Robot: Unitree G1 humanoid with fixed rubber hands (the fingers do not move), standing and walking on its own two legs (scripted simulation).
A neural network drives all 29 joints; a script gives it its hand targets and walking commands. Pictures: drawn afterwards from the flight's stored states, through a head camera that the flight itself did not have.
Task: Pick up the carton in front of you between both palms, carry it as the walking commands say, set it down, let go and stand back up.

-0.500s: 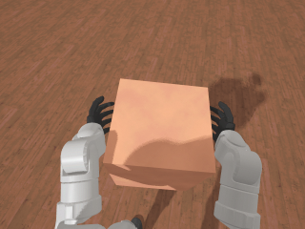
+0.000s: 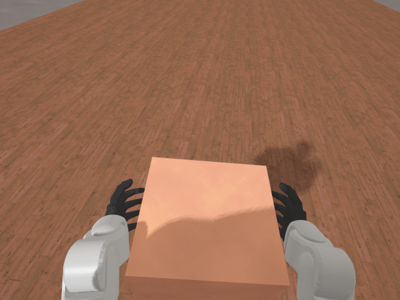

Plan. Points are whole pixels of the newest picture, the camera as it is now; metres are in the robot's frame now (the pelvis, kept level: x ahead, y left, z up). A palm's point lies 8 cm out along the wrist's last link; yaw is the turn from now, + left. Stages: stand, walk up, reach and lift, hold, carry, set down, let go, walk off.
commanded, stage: carry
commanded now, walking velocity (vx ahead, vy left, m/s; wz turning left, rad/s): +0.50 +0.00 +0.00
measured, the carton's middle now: (202, 243) +0.23 +0.00 +0.03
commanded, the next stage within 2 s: none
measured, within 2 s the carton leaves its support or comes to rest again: neither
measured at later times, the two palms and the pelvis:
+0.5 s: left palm (139, 114) +0.56 +0.18 +0.09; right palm (245, 116) +0.58 -0.11 +0.10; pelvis +0.35 +0.03 +0.01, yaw +1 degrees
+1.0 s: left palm (152, 60) +0.91 +0.20 +0.11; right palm (230, 64) +0.91 -0.10 +0.12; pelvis +0.69 +0.05 +0.01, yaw +0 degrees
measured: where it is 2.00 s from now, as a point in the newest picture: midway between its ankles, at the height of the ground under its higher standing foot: (186, 179)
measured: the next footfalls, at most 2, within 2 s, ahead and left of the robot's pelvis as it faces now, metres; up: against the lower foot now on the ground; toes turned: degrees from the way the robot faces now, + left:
right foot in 0.06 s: +0.25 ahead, -0.10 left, +0.00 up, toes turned -12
left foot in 0.52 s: +0.55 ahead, +0.15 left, +0.00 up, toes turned +14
